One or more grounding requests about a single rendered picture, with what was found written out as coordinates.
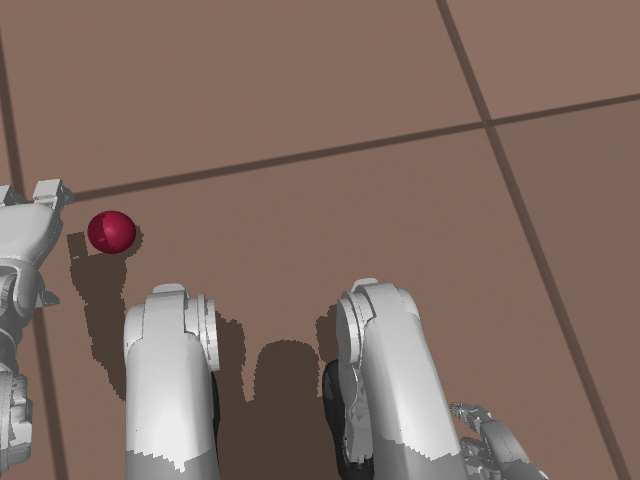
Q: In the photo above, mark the ball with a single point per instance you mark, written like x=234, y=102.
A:
x=111, y=232

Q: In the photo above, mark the left robot arm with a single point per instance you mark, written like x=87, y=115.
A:
x=19, y=286

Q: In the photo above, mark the right robot foot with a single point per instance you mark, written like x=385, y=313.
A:
x=335, y=416

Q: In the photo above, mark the left robot hand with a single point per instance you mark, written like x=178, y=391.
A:
x=29, y=231

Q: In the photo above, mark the right robot hand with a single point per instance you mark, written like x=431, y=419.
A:
x=500, y=448

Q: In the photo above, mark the right robot arm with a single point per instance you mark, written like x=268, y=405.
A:
x=523, y=471

